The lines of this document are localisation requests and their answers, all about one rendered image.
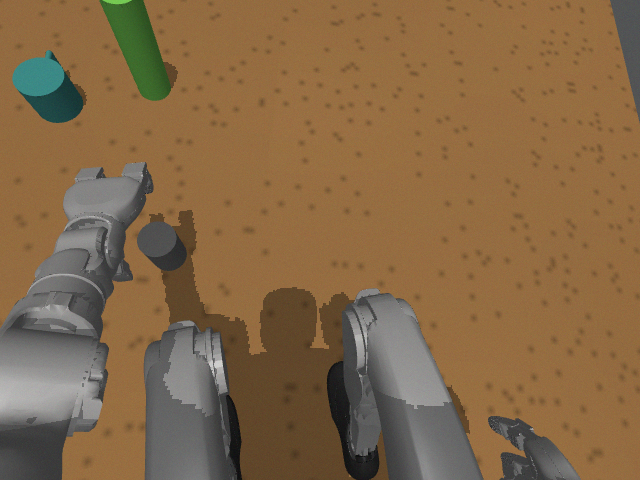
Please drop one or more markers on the right robot foot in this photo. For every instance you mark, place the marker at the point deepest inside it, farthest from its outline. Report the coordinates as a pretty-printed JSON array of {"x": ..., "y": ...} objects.
[{"x": 358, "y": 467}]

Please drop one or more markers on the left robot foot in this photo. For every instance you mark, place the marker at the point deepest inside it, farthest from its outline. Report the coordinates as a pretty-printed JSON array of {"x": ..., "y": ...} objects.
[{"x": 235, "y": 444}]

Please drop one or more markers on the left robot arm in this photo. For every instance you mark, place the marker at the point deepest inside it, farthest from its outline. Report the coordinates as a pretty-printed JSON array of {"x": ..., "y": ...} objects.
[{"x": 52, "y": 364}]

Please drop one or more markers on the left robot hand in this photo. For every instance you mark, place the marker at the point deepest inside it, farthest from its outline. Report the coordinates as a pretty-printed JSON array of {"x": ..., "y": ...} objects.
[{"x": 121, "y": 198}]

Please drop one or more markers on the right robot hand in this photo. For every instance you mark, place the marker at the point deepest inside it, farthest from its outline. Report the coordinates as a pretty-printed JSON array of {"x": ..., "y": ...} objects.
[{"x": 544, "y": 461}]

